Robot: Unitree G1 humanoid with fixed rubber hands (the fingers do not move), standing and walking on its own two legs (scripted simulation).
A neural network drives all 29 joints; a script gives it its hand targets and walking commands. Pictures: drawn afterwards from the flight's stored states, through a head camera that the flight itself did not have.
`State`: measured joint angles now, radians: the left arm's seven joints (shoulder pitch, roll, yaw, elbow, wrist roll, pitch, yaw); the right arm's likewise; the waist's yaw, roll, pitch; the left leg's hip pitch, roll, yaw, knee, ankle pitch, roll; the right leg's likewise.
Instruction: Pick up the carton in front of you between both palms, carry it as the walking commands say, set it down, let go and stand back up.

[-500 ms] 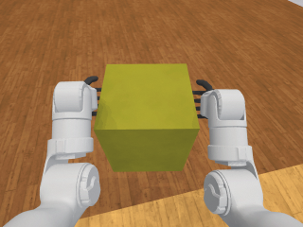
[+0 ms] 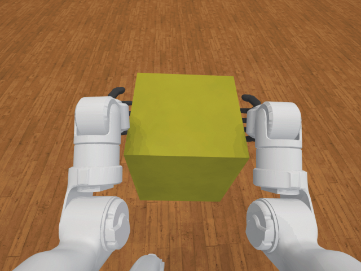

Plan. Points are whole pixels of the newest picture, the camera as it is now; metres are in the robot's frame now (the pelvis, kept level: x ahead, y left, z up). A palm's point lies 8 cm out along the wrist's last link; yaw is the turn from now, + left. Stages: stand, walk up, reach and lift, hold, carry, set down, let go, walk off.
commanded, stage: carry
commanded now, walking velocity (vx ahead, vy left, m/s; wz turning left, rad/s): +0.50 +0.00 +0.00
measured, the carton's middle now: (182, 143) +0.40 +0.04 +0.06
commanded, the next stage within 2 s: none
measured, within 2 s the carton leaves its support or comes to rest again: neither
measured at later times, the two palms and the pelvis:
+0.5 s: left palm (153, 40) +0.71 +0.15 +0.15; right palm (249, 50) +0.68 -0.13 +0.16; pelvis +0.32 +0.03 +0.02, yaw -2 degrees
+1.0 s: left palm (157, 27) +0.88 +0.17 +0.12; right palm (235, 33) +0.88 -0.11 +0.12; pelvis +0.57 +0.03 +0.02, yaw +0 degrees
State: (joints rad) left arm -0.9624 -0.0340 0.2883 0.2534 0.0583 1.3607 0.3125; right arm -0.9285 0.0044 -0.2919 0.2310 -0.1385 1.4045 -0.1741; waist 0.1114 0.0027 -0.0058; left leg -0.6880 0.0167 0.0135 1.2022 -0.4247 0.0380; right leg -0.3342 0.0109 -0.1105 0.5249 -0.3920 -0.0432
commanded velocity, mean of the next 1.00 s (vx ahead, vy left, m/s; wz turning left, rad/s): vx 0.26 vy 0.00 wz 0.00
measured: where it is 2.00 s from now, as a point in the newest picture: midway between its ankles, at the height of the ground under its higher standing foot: (184, 207)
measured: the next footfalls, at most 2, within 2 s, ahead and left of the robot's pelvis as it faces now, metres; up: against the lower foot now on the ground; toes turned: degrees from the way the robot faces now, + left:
left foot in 0.18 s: +0.29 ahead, +0.12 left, +0.01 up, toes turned +4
right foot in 0.60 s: +0.57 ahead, -0.07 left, +0.01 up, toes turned -4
